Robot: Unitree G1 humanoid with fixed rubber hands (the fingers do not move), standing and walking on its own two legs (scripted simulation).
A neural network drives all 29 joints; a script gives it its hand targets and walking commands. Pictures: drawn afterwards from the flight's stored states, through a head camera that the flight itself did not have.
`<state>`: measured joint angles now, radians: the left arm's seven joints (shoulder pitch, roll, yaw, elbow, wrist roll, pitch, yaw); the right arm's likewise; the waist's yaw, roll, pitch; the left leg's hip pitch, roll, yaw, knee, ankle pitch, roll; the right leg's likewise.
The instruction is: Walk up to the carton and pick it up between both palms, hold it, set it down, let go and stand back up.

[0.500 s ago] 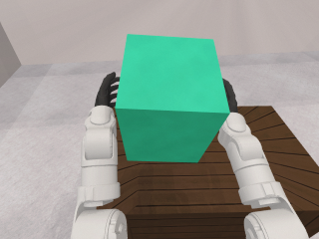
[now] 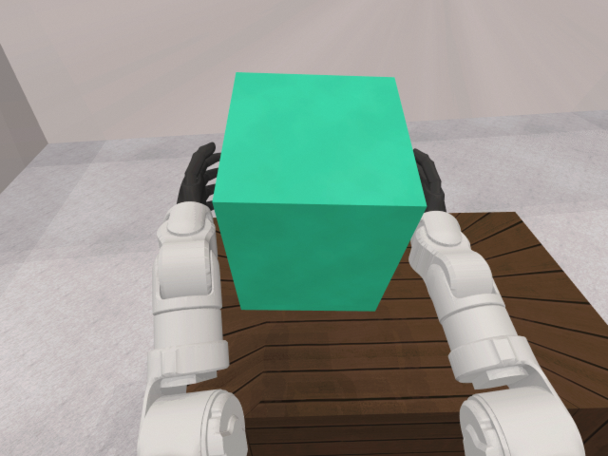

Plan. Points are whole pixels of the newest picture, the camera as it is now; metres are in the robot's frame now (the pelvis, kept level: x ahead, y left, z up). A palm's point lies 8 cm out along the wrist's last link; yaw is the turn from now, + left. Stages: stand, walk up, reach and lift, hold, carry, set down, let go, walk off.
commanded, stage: hold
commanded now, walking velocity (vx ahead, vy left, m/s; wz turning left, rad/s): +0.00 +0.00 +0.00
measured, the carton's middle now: (311, 202) +0.39 +0.00 +0.19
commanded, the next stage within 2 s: none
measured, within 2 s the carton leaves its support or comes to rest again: neither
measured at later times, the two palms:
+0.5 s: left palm (197, 226) +0.36 +0.15 +0.19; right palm (416, 227) +0.36 -0.14 +0.17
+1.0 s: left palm (203, 222) +0.36 +0.14 +0.19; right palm (421, 227) +0.36 -0.15 +0.17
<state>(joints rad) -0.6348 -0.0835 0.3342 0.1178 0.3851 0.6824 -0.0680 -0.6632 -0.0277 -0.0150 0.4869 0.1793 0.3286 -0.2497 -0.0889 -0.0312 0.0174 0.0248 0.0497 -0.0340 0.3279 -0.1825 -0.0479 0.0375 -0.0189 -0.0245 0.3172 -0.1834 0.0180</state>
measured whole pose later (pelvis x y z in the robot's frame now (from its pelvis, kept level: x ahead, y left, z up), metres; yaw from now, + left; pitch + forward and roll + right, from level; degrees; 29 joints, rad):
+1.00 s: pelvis +0.00 +0.00 +0.00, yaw +0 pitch -10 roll +0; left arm -0.62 -0.07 0.31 0.11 0.37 0.70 -0.05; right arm -0.64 -0.01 -0.03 0.50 0.16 0.30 -0.24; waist -0.09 -0.05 0.07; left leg 0.02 0.05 -0.03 0.32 -0.17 -0.05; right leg 0.03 -0.02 -0.03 0.32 -0.18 0.02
